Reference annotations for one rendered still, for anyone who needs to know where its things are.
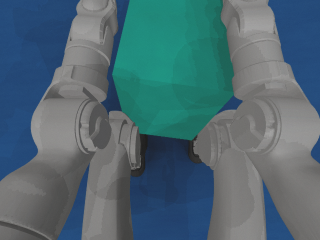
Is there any robot left forearm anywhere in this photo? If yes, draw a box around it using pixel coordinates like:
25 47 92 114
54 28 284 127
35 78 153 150
31 0 119 135

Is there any robot left foot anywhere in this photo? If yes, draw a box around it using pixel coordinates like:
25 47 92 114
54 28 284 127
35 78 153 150
130 134 148 177

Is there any carton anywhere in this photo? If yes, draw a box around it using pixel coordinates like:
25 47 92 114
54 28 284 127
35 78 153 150
112 0 234 141

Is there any robot right upper arm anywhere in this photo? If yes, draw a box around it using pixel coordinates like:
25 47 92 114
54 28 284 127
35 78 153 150
230 95 320 240

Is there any left robot thigh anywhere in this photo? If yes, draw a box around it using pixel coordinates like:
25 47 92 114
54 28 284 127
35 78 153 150
81 119 141 240

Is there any robot right forearm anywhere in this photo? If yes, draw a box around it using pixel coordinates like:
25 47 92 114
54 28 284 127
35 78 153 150
220 0 311 104

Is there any robot left upper arm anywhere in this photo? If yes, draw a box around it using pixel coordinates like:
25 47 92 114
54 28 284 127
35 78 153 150
0 98 112 240

